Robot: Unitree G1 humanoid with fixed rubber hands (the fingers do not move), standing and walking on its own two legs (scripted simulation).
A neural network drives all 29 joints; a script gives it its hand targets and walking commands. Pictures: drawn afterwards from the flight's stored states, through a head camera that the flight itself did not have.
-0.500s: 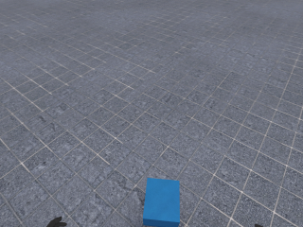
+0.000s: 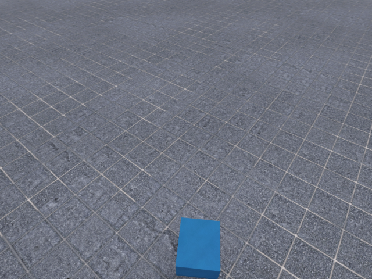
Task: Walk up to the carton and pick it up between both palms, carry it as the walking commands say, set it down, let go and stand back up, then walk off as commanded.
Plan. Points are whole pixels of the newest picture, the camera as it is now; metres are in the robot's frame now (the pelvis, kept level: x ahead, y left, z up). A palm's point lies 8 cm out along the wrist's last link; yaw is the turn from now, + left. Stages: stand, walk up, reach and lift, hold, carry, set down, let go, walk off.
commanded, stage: stand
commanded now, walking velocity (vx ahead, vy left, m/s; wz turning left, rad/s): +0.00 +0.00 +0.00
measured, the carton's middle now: (198, 247) +0.46 -0.04 -0.71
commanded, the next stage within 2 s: walk off in 0.56 s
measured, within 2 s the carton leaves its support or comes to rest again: neither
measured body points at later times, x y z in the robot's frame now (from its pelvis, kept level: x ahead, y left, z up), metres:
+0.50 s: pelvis -0.01 +0.00 +0.00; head -0.01 +0.00 +0.45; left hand +0.09 +0.32 -0.11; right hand +0.09 -0.31 -0.11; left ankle -0.02 +0.13 -0.75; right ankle -0.01 -0.12 -0.75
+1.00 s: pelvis -0.01 +0.03 +0.00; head +0.00 +0.02 +0.45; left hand +0.06 +0.33 -0.13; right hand +0.04 -0.28 -0.14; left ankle -0.02 +0.13 -0.74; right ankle -0.01 -0.12 -0.75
